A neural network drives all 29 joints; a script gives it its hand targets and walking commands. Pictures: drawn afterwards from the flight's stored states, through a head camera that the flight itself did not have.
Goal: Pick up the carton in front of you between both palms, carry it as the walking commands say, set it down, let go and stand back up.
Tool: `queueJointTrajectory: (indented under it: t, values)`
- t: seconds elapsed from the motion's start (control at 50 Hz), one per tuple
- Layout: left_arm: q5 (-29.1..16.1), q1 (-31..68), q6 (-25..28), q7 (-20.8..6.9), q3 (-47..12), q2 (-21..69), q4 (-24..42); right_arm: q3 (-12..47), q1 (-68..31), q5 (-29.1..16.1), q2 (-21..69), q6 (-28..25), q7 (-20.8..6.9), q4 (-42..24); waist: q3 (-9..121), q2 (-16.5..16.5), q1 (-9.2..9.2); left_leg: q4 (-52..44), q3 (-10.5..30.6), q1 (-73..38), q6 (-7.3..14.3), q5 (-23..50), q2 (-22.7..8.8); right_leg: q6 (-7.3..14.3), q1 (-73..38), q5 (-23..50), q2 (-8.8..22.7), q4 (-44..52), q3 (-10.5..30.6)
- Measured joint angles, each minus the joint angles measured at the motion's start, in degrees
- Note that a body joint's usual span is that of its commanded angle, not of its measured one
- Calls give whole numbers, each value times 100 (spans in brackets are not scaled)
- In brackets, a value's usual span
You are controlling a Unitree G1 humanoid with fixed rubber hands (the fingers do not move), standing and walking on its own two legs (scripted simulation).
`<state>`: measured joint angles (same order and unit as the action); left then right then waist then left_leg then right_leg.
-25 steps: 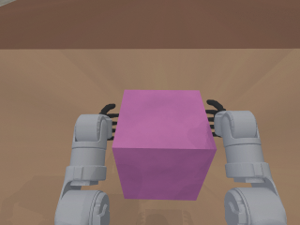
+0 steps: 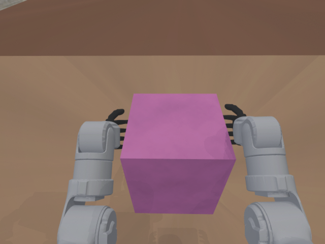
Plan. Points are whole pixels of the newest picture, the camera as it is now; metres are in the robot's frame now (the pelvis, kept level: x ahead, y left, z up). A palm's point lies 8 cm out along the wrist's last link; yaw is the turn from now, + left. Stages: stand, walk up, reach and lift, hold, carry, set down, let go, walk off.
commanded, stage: carry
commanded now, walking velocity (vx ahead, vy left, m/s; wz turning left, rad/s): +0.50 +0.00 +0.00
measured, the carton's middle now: (174, 155) +0.34 +0.00 +0.06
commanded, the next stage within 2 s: none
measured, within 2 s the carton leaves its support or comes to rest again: neither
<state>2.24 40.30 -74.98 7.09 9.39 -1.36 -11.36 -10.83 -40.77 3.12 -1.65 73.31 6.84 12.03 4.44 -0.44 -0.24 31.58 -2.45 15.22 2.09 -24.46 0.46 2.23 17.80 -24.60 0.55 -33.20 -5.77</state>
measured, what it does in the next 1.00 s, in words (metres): climbs: left foot, then right foot 0.04 m higher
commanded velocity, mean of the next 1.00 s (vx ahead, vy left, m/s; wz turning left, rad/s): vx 0.50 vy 0.00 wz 0.00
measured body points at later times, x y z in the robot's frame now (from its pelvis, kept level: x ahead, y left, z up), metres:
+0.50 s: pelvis +0.19 +0.01 +0.01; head +0.22 +0.01 +0.46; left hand +0.59 +0.14 +0.17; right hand +0.57 -0.16 +0.16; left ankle +0.08 +0.09 -0.73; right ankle +0.21 -0.10 -0.64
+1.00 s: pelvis +0.55 -0.01 +0.04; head +0.60 -0.01 +0.48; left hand +0.94 +0.17 +0.21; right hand +0.96 -0.13 +0.21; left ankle +0.71 +0.07 -0.66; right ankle +0.41 -0.08 -0.68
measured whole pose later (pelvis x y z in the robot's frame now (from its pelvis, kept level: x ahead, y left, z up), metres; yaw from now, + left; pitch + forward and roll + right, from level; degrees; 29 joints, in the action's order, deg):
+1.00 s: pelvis +0.55 -0.01 +0.04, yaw +1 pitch +4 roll +1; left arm 2.0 52.8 -77.0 9.6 16.2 -0.5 -2.9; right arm -18.3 -51.9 7.5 0.4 77.1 6.7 0.6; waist -2.9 0.9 -4.8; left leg 36.4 -7.7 37.2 5.2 -11.7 1.5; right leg 3.9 5.1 -31.7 -0.5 -30.3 -6.6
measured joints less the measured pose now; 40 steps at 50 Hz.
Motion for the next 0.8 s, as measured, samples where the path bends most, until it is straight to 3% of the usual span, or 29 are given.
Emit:
queueJointTrajectory:
  t: [0.1,0.18,0.24,0.32,0.44,0.48,0.54,0.6,0.64,0.7,0.74,0.8]
  values:
    - [-137,363,-263,51,67,-137,141,-17,-372,-108,-82,262,90,-133,145,-1,-15,102,-11,-83,-39,-88,-21,7,-57,10,-3,-128,-1]
    - [-49,739,-359,62,182,-79,-228,-185,-657,-135,-188,409,102,129,384,-63,-58,538,6,-37,-23,-428,-129,-8,-202,-298,-86,-215,-73]
    - [48,875,-375,72,189,-8,-565,-332,-761,-117,-251,414,45,470,492,139,-139,932,-160,162,8,-555,-61,-7,-365,-503,-3,-180,-33]
    - [-44,843,-493,85,150,-141,-533,-379,-972,-28,-182,371,9,792,353,359,-203,359,-419,63,83,-235,127,-110,-531,-745,198,-429,134]
    - [-131,955,-524,105,389,-260,-203,-230,-828,-44,2,447,162,135,-62,-10,281,-263,-201,-588,41,-476,17,22,1187,-1216,-22,-3548,144]
    - [-69,1097,-545,109,524,-226,-46,-255,-841,-120,11,492,233,-152,-237,-31,405,-561,-142,-873,9,-482,-21,60,1780,-1151,9,-3647,72]
    - [58,1273,-525,112,722,-101,173,-385,-938,-132,20,511,271,-450,-410,-70,494,-913,-76,-1308,-58,-597,-93,77,2251,-465,21,-2518,-79]
    - [218,1356,-384,112,776,86,209,-574,-962,-134,-28,438,232,-551,-578,-114,272,-223,-99,-1488,-86,-865,-257,253,1818,423,-215,-937,-455]
    - [346,1291,-225,123,661,254,200,-697,-888,-91,-94,352,143,-568,-697,-177,7,1750,161,-872,-56,-543,-296,467,1548,692,-296,-1033,-566]
    - [300,1015,-183,158,496,271,404,-739,-840,-8,-46,308,65,-578,-868,-60,-322,4498,501,524,81,-308,61,515,1097,269,-372,-841,-461]
    - [162,868,-224,192,458,217,609,-742,-854,81,37,365,58,-687,-985,18,-469,5009,409,1356,158,-130,69,442,743,249,-375,-465,-393]
    - [-17,813,-255,248,494,161,907,-771,-897,192,155,430,54,-974,-1116,111,-615,4671,224,2328,172,-93,-63,462,235,162,-342,8,-315]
